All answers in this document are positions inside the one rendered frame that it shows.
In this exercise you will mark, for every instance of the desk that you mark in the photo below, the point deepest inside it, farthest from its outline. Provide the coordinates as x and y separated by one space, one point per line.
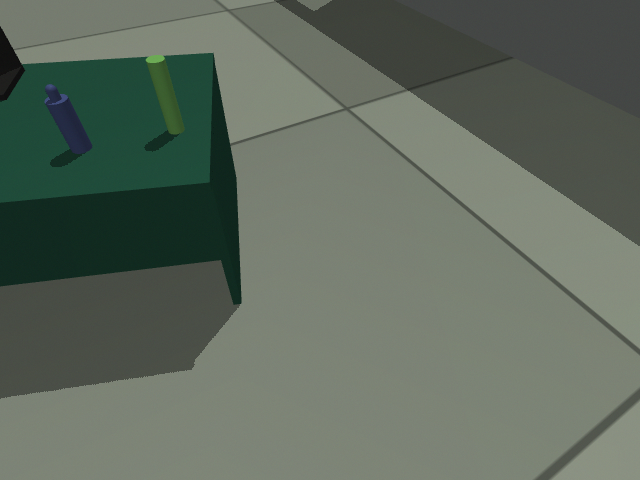
141 198

